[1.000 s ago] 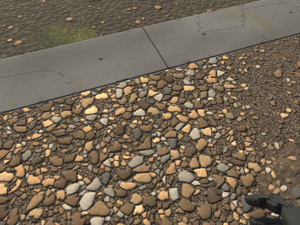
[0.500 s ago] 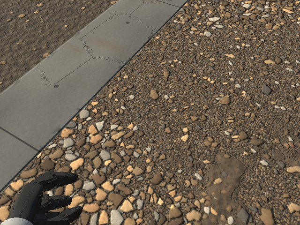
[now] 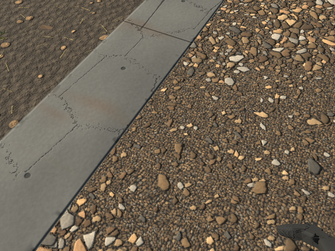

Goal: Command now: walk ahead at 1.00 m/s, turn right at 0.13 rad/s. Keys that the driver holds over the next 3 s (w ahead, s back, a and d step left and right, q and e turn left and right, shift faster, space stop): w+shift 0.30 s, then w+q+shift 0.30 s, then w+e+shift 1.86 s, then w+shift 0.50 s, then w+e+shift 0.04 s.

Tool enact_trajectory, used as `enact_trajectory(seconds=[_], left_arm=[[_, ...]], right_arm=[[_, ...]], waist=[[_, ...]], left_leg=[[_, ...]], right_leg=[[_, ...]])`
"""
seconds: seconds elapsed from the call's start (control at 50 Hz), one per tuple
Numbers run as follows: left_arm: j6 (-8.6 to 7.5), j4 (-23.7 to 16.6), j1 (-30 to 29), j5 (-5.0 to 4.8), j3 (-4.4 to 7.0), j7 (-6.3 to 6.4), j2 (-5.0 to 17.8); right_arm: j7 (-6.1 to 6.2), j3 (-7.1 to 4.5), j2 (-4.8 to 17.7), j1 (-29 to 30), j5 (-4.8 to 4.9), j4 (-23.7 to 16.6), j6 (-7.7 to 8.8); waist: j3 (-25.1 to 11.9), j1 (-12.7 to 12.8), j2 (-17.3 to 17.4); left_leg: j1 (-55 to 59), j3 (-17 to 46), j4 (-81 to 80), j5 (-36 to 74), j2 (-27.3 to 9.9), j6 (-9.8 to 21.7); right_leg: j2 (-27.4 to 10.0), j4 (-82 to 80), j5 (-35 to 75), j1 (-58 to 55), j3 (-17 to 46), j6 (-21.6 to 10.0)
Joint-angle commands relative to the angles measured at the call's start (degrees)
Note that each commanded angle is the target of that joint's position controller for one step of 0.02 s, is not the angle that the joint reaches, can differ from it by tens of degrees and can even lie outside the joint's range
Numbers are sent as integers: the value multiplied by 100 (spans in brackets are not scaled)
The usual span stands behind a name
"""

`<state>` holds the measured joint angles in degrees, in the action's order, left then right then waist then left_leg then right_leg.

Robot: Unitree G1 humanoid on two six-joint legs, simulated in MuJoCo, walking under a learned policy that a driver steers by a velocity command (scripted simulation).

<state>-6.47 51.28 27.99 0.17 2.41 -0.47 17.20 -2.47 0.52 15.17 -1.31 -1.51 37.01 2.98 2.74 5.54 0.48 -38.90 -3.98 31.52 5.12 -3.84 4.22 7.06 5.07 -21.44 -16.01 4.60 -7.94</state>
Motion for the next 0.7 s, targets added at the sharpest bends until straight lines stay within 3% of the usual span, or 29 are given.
enact_trajectory(seconds=[0.02,0.04,0.06,0.08,0.1,0.12,0.14,0.18,0.22,0.26,0.3,0.34,0.36,0.4,0.42,0.44,0.46,0.48,0.5,0.52,0.54,0.56,0.58,0.62,0.66,0.7], left_arm=[[55,-186,-269,225,276,140,1288],[131,-224,-639,296,277,178,1283],[98,-390,-516,225,123,146,696],[-22,-585,196,-102,-20,11,108],[-25,-584,-421,3,-16,82,491],[-29,-690,-945,22,-23,58,552],[-11,-755,-1210,92,-64,14,479],[151,-900,-1259,240,-148,-109,221],[276,-1057,-1505,262,-219,-187,69],[279,-1363,-2169,268,-271,-228,135],[219,-1558,-2717,228,-326,-292,137],[170,-1668,-3187,165,-386,-376,-12],[165,-1686,-3257,147,-382,-372,14],[154,-1700,-3357,175,-319,-306,196],[141,-1677,-3272,209,-265,-251,310],[120,-1584,-2877,239,-189,-182,471],[102,-1317,-1967,234,-81,-99,669],[90,-989,-817,254,34,-1,873],[83,-850,211,395,199,131,1398],[102,-893,-18,463,293,92,1716],[142,-978,-552,386,278,52,1283],[99,-957,-956,332,164,45,772],[71,-842,-1060,333,135,32,555],[-15,-586,-945,256,57,44,294],[-133,-321,-766,147,7,1,113],[-172,-177,-626,84,11,1,179]], right_arm=[[176,-385,993,-1406,25,93,45],[281,-490,1170,-2687,7,455,14],[392,-658,1690,-3506,-134,632,-6],[271,-731,1923,-3217,-187,668,21],[166,-676,1372,-2525,-119,545,23],[144,-591,996,-2195,-57,580,67],[133,-522,701,-2076,-87,673,93],[162,-400,458,-2060,-97,915,170],[157,-403,546,-2181,29,1094,283],[119,-424,668,-2228,69,1132,379],[84,-441,702,-2214,121,1129,444],[85,-452,762,-2522,243,1199,503],[96,-482,905,-2582,256,1220,507],[131,-519,1098,-2676,230,1276,462],[153,-531,1202,-2724,203,1306,430],[196,-560,1354,-2761,156,1336,386],[240,-591,1492,-2708,80,1356,317],[263,-592,1475,-2514,48,1310,271],[256,-454,812,-2568,-22,1110,281],[181,-305,98,-3256,379,799,303],[235,-378,610,-2621,318,796,245],[214,-410,704,-2060,244,751,207],[167,-389,603,-1891,210,748,165],[39,-351,356,-1894,-5,709,-4],[-45,-294,144,-1618,-58,552,-110],[-102,-261,206,-920,-109,234,-124]], waist=[[-865,-1182,-651],[-1304,-1917,-565],[-1887,-2002,296],[-2629,-1179,2247],[-1863,-1227,947],[-1093,-1110,213],[-645,-952,-324],[-185,-542,-92],[216,-377,129],[536,-401,165],[665,-458,88],[620,-669,-3],[613,-664,40],[439,-679,85],[190,-638,165],[-206,-433,385],[-772,0,534],[-1311,593,477],[-2181,759,-322],[-3206,28,-2150],[-2469,61,-1235],[-1453,16,-605],[-907,-119,-241],[-544,-437,-479],[-256,-609,-518],[163,-632,-492]], left_leg=[[2699,-155,140,-1066,735,283],[3983,-53,44,-1394,540,372],[5431,1263,221,-3018,-583,663],[6448,5070,-1107,-3857,-1886,1421],[5970,4980,-1464,-4061,-1623,1330],[5049,3984,-1524,-3637,-1531,1239],[4210,3372,-1686,-3204,-1322,1100],[3029,2596,-2006,-2969,-978,906],[2587,2114,-2462,-2859,-838,867],[2356,1545,-2903,-2270,-640,871],[2183,860,-3080,-1332,-315,721],[2022,745,-3420,-375,-289,674],[2303,767,-3445,122,-395,687],[3250,775,-3079,1250,-517,612],[3722,764,-2591,2362,-521,538],[4025,813,-1849,3284,-586,440],[4012,820,-663,3617,-557,368],[3288,757,897,2739,-331,301],[2153,641,3033,396,18,337],[466,819,4926,-3027,744,203],[-224,935,5240,-2597,360,316],[-460,875,4933,-2097,103,300],[-289,838,4650,-1946,-86,257],[133,884,4357,-1928,-282,152],[23,995,3933,-2006,-285,49],[-460,876,3261,-1733,-230,-64]], right_leg=[[-1526,2364,7857,805,94,-87],[-1365,4023,7251,1499,-98,-49],[-780,6543,4775,3061,-344,41],[346,8297,-338,4965,182,263],[-195,8451,23,5684,417,77],[-549,8123,474,5780,341,77],[-765,7651,572,5603,264,68],[-973,7194,497,5248,289,170],[-1199,6685,485,5524,181,312],[-1384,5780,1184,5817,-141,435],[-1436,4389,2147,5394,-425,471],[-1232,3457,3070,4426,-769,444],[-1162,3206,3261,4264,-767,435],[-999,2757,3112,4209,-774,400],[-791,2664,2728,4020,-850,367],[-608,2623,2211,3518,-791,321],[-460,2660,1581,2590,-732,277],[-737,2646,1356,1256,-566,271],[-2159,2790,-506,-47,895,269],[-3494,1431,-2185,-1085,4100,-257],[-3212,996,-2390,-497,3943,-154],[-2961,1130,-1499,355,2793,-71],[-2761,1021,-349,1118,2018,-6],[-2407,788,554,2068,1095,41],[-2185,448,726,2359,660,-45],[-1981,149,1168,2424,260,-204]])
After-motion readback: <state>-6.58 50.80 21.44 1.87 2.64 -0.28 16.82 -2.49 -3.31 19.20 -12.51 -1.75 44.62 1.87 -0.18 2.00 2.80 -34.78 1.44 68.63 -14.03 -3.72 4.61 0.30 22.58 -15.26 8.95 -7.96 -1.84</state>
